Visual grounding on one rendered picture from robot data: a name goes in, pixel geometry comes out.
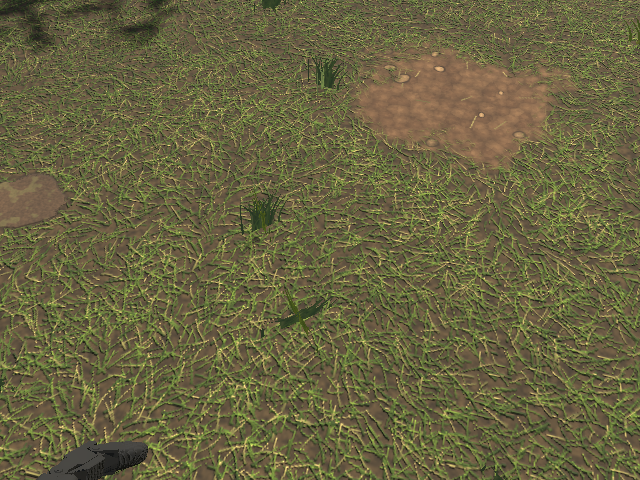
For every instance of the left robot hand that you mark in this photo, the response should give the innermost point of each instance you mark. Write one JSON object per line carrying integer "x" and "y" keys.
{"x": 91, "y": 461}

